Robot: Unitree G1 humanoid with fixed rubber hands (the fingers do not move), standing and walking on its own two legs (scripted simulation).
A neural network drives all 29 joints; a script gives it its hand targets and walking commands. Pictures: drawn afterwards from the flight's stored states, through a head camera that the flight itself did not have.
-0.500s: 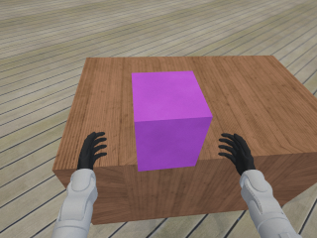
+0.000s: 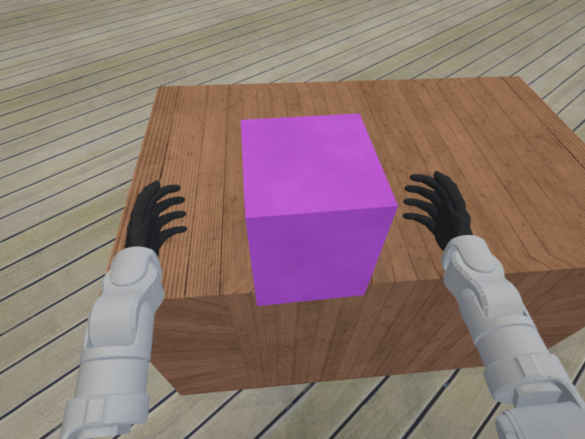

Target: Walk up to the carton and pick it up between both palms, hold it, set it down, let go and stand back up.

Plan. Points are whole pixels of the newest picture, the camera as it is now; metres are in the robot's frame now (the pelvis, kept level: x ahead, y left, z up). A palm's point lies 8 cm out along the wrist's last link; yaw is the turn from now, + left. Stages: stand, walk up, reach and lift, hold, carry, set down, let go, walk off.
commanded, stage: reach and lift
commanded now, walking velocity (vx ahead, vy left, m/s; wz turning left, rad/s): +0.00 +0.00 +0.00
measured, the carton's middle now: (306, 213) +0.46 +0.01 +0.01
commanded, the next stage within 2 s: none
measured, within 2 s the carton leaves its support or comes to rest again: neither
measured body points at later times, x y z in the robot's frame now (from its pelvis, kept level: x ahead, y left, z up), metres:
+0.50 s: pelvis +0.00 +0.00 +0.00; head +0.01 +0.00 +0.45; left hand +0.39 +0.24 +0.15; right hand +0.45 -0.17 +0.15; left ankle -0.01 +0.15 -0.75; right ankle -0.01 -0.11 -0.75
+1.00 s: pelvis +0.00 +0.00 +0.00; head +0.03 +0.01 +0.45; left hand +0.42 +0.25 +0.15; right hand +0.48 -0.15 +0.16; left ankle -0.01 +0.15 -0.75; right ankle -0.01 -0.11 -0.75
